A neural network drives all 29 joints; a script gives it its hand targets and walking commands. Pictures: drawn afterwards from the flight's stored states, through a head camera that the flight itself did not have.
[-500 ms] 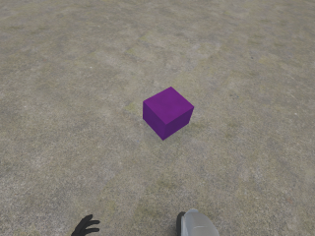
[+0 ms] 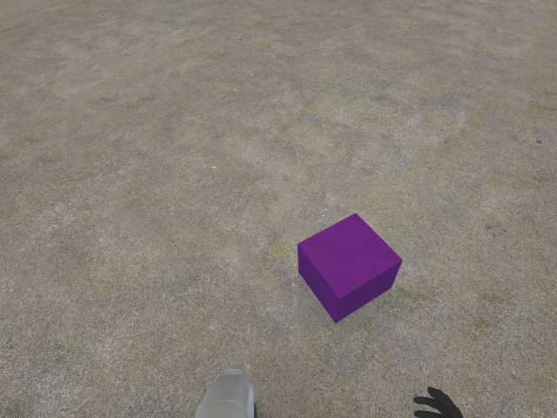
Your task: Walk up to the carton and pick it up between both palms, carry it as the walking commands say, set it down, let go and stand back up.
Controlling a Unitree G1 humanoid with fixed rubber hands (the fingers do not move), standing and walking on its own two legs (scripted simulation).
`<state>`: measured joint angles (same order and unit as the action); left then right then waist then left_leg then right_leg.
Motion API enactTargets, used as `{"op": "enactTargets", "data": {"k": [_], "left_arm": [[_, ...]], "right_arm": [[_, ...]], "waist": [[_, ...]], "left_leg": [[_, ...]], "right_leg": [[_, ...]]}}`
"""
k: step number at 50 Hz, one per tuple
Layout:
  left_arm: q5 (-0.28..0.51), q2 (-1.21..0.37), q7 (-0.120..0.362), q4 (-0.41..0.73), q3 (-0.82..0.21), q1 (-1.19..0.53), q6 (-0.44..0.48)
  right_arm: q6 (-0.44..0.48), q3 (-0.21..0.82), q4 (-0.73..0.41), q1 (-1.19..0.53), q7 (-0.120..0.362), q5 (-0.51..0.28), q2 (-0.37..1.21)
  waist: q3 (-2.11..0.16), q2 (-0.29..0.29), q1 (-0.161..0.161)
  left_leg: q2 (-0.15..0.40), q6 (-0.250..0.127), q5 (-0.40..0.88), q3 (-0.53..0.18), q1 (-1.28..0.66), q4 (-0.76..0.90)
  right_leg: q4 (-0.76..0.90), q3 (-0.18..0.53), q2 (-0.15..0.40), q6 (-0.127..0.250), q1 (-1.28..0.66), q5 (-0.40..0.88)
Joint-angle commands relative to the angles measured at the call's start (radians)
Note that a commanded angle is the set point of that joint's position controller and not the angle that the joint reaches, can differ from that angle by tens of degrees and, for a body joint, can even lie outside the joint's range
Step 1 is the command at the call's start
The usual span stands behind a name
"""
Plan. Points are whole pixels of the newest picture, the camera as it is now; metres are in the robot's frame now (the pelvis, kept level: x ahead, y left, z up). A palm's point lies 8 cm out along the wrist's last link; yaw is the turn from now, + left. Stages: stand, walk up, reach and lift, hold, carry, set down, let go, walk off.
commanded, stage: walk up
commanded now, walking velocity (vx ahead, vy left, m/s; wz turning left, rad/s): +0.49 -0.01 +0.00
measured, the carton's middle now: (345, 266) +0.75 -0.13 -0.68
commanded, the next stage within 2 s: none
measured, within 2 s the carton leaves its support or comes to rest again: neither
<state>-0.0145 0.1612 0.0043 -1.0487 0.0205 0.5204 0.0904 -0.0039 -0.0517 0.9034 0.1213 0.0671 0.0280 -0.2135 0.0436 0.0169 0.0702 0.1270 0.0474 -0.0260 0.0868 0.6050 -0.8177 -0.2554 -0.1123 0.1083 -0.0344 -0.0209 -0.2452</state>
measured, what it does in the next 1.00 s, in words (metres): walks ahead: left foot, then right foot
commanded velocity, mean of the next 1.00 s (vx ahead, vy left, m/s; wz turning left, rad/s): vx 0.30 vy -0.08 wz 0.00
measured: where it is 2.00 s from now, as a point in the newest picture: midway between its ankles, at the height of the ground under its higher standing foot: (318, 399)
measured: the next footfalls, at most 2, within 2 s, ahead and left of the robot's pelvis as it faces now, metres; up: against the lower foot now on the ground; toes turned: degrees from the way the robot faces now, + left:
left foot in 0.14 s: +0.23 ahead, +0.16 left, +0.00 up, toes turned +11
right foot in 0.74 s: +0.36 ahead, -0.13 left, +0.00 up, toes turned -7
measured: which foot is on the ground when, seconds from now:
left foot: up 0.00-0.12, down 0.14-0.72, up 0.74-1.00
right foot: down 0.00-0.14, up 0.16-0.72, down 0.74-1.00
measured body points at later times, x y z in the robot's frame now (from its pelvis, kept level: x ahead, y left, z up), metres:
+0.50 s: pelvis +0.20 +0.06 +0.01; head +0.21 +0.10 +0.45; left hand +0.25 +0.29 -0.17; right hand +0.15 -0.19 -0.12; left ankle +0.19 +0.16 -0.75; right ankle +0.29 -0.14 -0.66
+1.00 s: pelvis +0.30 -0.05 +0.01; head +0.33 -0.10 +0.45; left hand +0.26 +0.20 -0.12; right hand +0.33 -0.29 -0.18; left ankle +0.31 +0.14 -0.65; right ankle +0.32 -0.13 -0.75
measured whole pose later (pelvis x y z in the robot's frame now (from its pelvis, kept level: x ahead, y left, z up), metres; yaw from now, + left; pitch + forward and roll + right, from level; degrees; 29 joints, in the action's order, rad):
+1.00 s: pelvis +0.30 -0.05 +0.01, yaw +0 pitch +0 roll +5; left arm -0.01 0.16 -0.01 -1.05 0.02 0.39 0.08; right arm -0.02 -0.08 1.04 0.26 0.01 0.05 -0.24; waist 0.05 0.04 0.04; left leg 0.09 0.05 -0.16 0.06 0.51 -1.04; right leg -0.32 -0.12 0.10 0.04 0.18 -0.15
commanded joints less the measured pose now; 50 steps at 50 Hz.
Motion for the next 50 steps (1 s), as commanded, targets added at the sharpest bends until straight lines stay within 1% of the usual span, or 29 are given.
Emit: {"op": "enactTargets", "data": {"k": [1,3,4,6,7,8,9,10,11,12,15,20,22,24,30,32,33,34,35,36,37,38,40,41,43,44,47,49,50], "left_arm": [[0.004,0.142,-0.006,0.011,0.023,0.062,0.002],[0.004,0.147,-0.009,0.017,0.037,0.067,-0.006],[0.005,0.174,-0.014,0.001,0.039,0.056,-0.010],[0.013,0.118,-0.018,-0.023,0.035,0.077,-0.023],[0.027,0.109,-0.011,-0.015,0.045,0.086,-0.024],[0.026,0.065,0.000,0.040,0.036,0.079,-0.022],[0.005,0.077,-0.007,0.027,0.054,0.060,-0.037],[0.010,0.081,-0.011,0.010,0.055,0.040,-0.046],[0.007,0.084,-0.007,-0.003,0.055,-0.014,-0.046],[0.011,0.084,-0.002,0.003,0.054,-0.029,-0.057],[-0.002,0.066,0.010,0.020,0.058,-0.054,-0.086],[-0.013,0.052,0.028,0.031,0.057,-0.150,-0.103],[-0.008,0.043,0.036,0.050,0.040,-0.210,-0.106],[-0.002,0.044,0.036,0.069,0.037,-0.261,-0.106],[0.000,0.061,0.031,0.110,0.039,-0.372,-0.097],[0.006,0.056,0.032,0.122,0.037,-0.385,-0.092],[0.005,0.063,0.037,0.112,0.036,-0.329,-0.091],[0.004,0.067,0.027,0.092,0.037,-0.283,-0.072],[-0.005,0.075,0.012,0.066,0.033,-0.209,-0.041],[-0.020,0.192,-0.001,0.023,0.068,-0.094,-0.019],[-0.015,0.258,-0.008,0.005,0.080,-0.021,-0.016],[-0.015,0.274,-0.010,0.013,0.080,-0.038,-0.023],[-0.008,0.155,-0.013,0.033,0.044,-0.164,-0.024],[-0.008,0.121,-0.011,0.029,0.032,-0.172,-0.017],[-0.007,0.112,-0.015,0.040,0.027,-0.160,-0.009],[-0.004,0.112,-0.017,0.020,0.019,-0.145,-0.007],[0.010,0.140,-0.024,0.045,0.029,-0.107,0.002],[0.009,0.110,-0.024,0.020,0.010,-0.076,-0.005],[0.010,0.093,-0.028,0.044,0.002,-0.129,-0.013]], "right_arm": [[0.028,0.001,-0.074,-0.142,-0.008,-0.004,-0.041],[0.042,0.000,-0.075,-0.139,-0.011,0.003,-0.039],[0.050,-0.004,-0.050,-0.086,-0.017,0.005,-0.046],[0.067,-0.012,0.019,0.133,-0.046,0.009,-0.080],[0.081,-0.054,0.065,0.317,-0.068,0.025,-0.220],[0.076,-0.073,0.102,0.461,-0.085,0.031,-0.293],[0.071,-0.063,0.105,0.447,-0.088,0.015,-0.279],[0.068,-0.049,0.101,0.331,-0.088,-0.002,-0.205],[0.071,-0.041,0.090,0.245,-0.079,-0.017,-0.154],[0.075,-0.034,0.062,0.174,-0.084,-0.019,-0.125],[0.084,-0.017,0.079,0.182,-0.072,-0.014,-0.066],[0.093,-0.021,0.110,0.329,-0.088,-0.007,-0.114],[0.088,-0.016,0.099,0.306,-0.085,-0.016,-0.074],[0.086,-0.016,0.114,0.332,-0.083,-0.004,-0.091],[0.069,-0.027,0.134,0.418,-0.099,0.001,-0.114],[0.047,-0.044,0.144,0.396,-0.107,0.012,-0.131],[0.049,-0.054,0.121,0.337,-0.108,0.012,-0.153],[0.049,-0.049,0.118,0.288,-0.107,0.009,-0.151],[0.049,-0.020,0.142,0.318,-0.083,0.008,-0.052],[0.043,-0.002,0.146,0.376,-0.082,0.012,0.030],[0.038,0.009,0.124,0.372,-0.085,0.000,0.056],[0.030,-0.004,0.115,0.364,-0.079,0.003,0.019],[0.023,-0.020,0.129,0.316,-0.063,0.009,-0.001],[0.022,-0.016,0.137,0.289,-0.061,0.011,-0.011],[-0.005,-0.030,0.173,0.367,-0.060,0.025,-0.031],[-0.010,-0.036,0.161,0.345,-0.056,0.016,-0.025],[-0.023,-0.024,0.137,0.257,-0.052,0.015,-0.024],[-0.033,-0.026,0.120,0.228,-0.054,0.021,-0.026],[-0.047,-0.023,0.125,0.213,-0.059,0.006,-0.017]], "waist": [[0.138,-0.217,0.010],[0.079,-0.184,0.019],[0.058,-0.172,-0.007],[-0.091,-0.058,-0.075],[-0.209,0.142,-0.160],[-0.308,0.323,-0.193],[-0.193,0.218,-0.128],[-0.173,0.098,-0.122],[-0.121,0.035,-0.093],[-0.074,0.087,-0.065],[-0.027,0.212,-0.047],[0.020,0.156,-0.075],[0.032,0.161,-0.074],[0.069,0.213,-0.085],[0.021,0.111,-0.124],[0.049,0.210,-0.140],[0.064,0.230,-0.097],[0.039,0.110,-0.065],[-0.071,0.072,-0.036],[-0.160,-0.161,0.007],[-0.146,-0.351,0.001],[-0.112,-0.263,-0.011],[0.054,-0.154,-0.047],[0.095,-0.191,-0.058],[0.026,-0.092,-0.082],[0.042,-0.095,-0.078],[-0.062,-0.168,-0.052],[-0.020,-0.205,-0.057],[0.017,-0.200,-0.086]], "left_leg": [[-0.022,0.024,-0.020,0.058,-0.104,0.186],[-0.035,0.016,-0.100,0.094,-0.125,0.247],[-0.053,0.013,-0.124,0.103,-0.178,0.256],[-0.062,-0.022,-0.175,0.083,-0.470,0.356],[0.179,-0.081,-0.058,-0.190,-0.797,0.391],[0.414,-0.131,0.068,-0.571,-0.911,0.466],[0.445,-0.134,0.278,-0.621,-0.805,0.519],[0.381,-0.168,0.314,-0.469,-0.734,0.494],[0.300,-0.102,0.265,-0.388,-0.609,0.507],[0.253,-0.102,0.207,-0.265,-0.494,0.531],[0.214,-0.099,0.127,-0.147,-0.405,0.599],[0.186,-0.041,0.341,-0.032,-0.468,0.569],[0.167,-0.089,0.354,0.021,-0.458,0.558],[0.176,-0.103,0.251,-0.003,-0.413,0.575],[0.227,-0.136,0.140,-0.076,-0.528,0.569],[0.254,-0.162,-0.043,-0.111,-0.514,0.599],[0.280,-0.148,-0.187,-0.117,-0.434,0.594],[0.253,-0.125,-0.193,-0.090,-0.425,0.546],[0.090,-0.080,-0.297,0.015,-0.386,0.347],[-0.019,-0.019,-0.438,0.081,-0.206,0.066],[-0.039,0.000,-0.571,0.028,-0.079,-0.112],[-0.004,-0.007,-0.560,-0.031,-0.065,-0.213],[0.013,-0.003,-0.380,-0.063,-0.054,-0.235],[0.008,-0.013,-0.327,-0.054,-0.064,-0.247],[-0.004,-0.004,-0.225,-0.090,-0.076,-0.248],[0.008,-0.012,-0.188,-0.070,-0.092,-0.248],[-0.028,0.000,-0.114,-0.040,-0.079,-0.265],[-0.029,0.005,-0.073,-0.048,-0.053,-0.235],[-0.060,-0.012,-0.127,-0.038,-0.144,-0.195]], "right_leg": [[0.131,0.040,0.144,0.109,0.168,0.103],[0.058,0.041,0.145,0.133,0.063,0.212],[0.022,0.030,0.163,0.135,0.051,0.222],[-0.302,-0.043,0.061,0.108,0.121,0.188],[-0.616,-0.066,-0.023,0.050,0.410,-0.075],[-0.829,0.057,-0.093,0.019,0.583,-0.338],[-0.976,0.138,-0.068,0.008,0.605,-0.324],[-0.938,0.164,0.001,0.020,0.584,-0.206],[-0.929,0.202,0.008,0.037,0.534,-0.128],[-0.911,0.178,0.031,0.028,0.488,-0.067],[-0.883,0.094,-0.001,0.016,0.491,0.004],[-0.764,0.063,-0.007,-0.009,0.537,0.116],[-0.683,0.021,-0.015,-0.012,0.557,0.157],[-0.615,0.012,-0.003,-0.017,0.536,0.179],[-0.370,-0.005,-0.019,-0.008,0.501,0.112],[-0.366,-0.018,-0.017,-0.022,0.495,-0.004],[-0.295,0.078,0.045,-0.008,0.417,-0.002],[-0.202,0.034,0.015,-0.002,0.315,0.026],[-0.099,0.038,0.027,0.030,0.113,0.083],[-0.055,0.222,0.196,0.066,-0.090,0.220],[0.012,0.443,0.369,0.129,-0.099,0.229],[0.061,0.455,0.384,0.153,-0.015,0.069],[0.117,0.327,0.255,0.137,0.185,-0.088],[0.119,0.264,0.219,0.123,0.220,0.008],[0.052,0.256,0.210,0.049,0.160,0.213],[0.056,0.216,0.205,0.021,0.202,0.274],[0.015,0.104,0.177,0.079,0.105,0.394],[0.030,0.133,0.178,0.064,0.142,0.365],[-0.064,0.065,0.141,0.029,0.186,0.736]]}}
